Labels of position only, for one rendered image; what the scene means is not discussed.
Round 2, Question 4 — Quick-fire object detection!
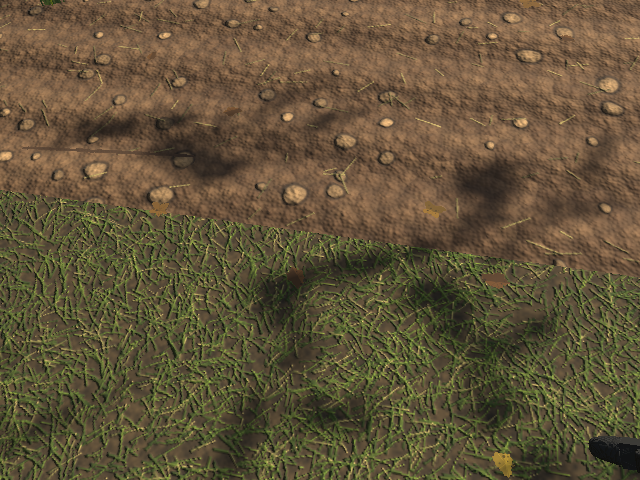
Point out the right robot hand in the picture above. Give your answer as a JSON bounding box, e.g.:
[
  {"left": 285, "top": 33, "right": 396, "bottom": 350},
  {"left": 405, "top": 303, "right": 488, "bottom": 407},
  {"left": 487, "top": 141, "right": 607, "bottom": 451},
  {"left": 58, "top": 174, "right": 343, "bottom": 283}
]
[{"left": 588, "top": 436, "right": 640, "bottom": 473}]

